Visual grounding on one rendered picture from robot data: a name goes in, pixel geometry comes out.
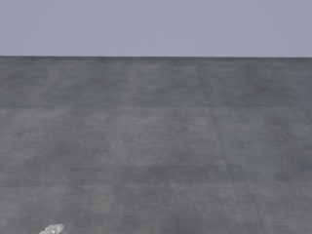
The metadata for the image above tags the robot left hand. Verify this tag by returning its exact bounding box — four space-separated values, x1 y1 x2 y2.
39 224 64 234

